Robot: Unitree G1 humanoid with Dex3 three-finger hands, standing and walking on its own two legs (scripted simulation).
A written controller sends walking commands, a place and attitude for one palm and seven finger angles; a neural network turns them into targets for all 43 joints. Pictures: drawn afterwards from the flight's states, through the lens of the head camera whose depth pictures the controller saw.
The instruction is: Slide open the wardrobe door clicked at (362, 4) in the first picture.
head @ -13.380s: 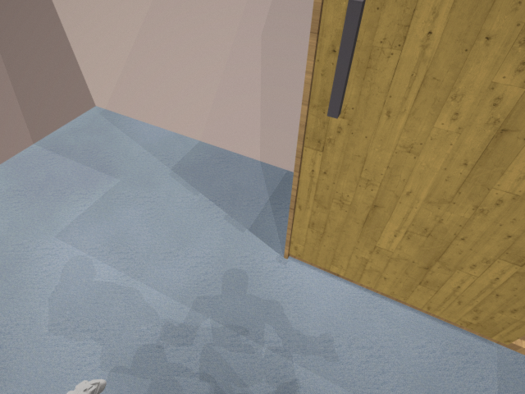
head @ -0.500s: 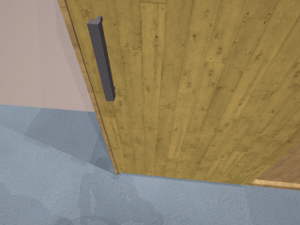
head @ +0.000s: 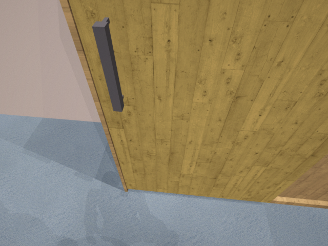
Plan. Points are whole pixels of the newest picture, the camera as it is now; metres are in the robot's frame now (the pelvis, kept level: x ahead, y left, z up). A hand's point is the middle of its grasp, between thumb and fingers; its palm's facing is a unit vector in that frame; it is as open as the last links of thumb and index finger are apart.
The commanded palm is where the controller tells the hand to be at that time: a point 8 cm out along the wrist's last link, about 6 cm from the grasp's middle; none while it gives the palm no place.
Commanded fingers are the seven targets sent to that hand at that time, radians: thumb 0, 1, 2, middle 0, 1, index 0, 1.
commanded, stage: look again from close up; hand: left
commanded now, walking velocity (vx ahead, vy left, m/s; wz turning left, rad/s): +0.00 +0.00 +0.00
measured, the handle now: (113, 69) +0.51 +0.18 +0.16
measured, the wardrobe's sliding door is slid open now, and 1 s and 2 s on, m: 0.00 0.00 0.00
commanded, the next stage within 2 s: raise the hand with hooked fingers in 0.28 s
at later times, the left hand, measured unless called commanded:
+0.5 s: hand out of the picture +0.12 +0.19 -0.08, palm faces +0.28 -0.95 -0.16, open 7.5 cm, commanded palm +0.09 +0.23 -0.05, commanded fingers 0.00 0.74 0.83 -0.21 -0.41 -0.21 -0.41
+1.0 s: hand (58, 230) +0.14 +0.22 +0.04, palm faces +0.08 -0.99 -0.08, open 9.8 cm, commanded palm +0.12 +0.28 +0.03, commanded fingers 0.00 0.15 0.58 -0.25 -0.78 -0.25 -0.78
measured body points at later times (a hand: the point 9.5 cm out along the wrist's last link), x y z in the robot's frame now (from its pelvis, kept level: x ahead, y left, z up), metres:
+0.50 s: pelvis -0.01 +0.00 +0.00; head -0.01 -0.01 +0.45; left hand +0.10 +0.24 -0.07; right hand +0.04 -0.24 -0.15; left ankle -0.04 +0.11 -0.74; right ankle +0.01 -0.09 -0.74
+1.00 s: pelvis -0.03 +0.01 -0.05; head -0.01 +0.03 +0.40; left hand +0.13 +0.27 +0.05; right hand +0.19 -0.20 -0.10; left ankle -0.04 +0.11 -0.74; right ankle +0.01 -0.09 -0.74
